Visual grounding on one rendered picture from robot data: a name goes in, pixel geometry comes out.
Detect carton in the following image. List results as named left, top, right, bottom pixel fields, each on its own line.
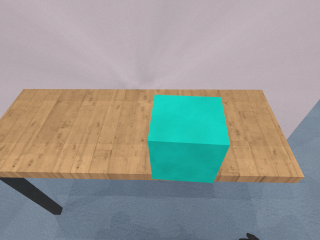
left=147, top=95, right=230, bottom=183

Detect table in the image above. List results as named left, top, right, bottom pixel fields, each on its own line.
left=0, top=89, right=304, bottom=215

